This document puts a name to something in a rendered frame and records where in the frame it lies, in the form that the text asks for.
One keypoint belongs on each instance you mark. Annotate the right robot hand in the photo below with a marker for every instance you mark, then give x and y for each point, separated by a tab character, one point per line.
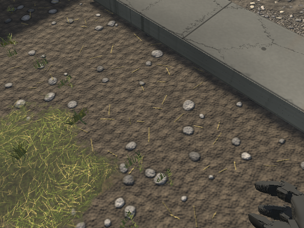
284	216

